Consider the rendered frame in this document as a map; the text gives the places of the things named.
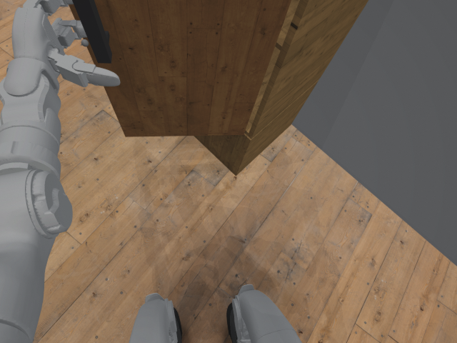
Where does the right robot thigh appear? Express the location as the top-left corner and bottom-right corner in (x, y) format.
(232, 290), (302, 343)

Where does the cupboard door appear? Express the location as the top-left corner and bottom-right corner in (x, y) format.
(69, 0), (291, 137)

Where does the robot right shin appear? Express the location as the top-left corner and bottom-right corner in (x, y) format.
(234, 284), (254, 343)

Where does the robot left upper arm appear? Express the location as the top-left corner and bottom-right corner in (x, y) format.
(0, 169), (73, 343)

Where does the handle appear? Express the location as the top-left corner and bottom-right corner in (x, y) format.
(72, 0), (112, 64)

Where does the left robot hand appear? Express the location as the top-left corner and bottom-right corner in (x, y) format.
(12, 0), (120, 87)

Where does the robot left forearm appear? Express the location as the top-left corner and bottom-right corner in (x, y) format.
(0, 58), (61, 181)

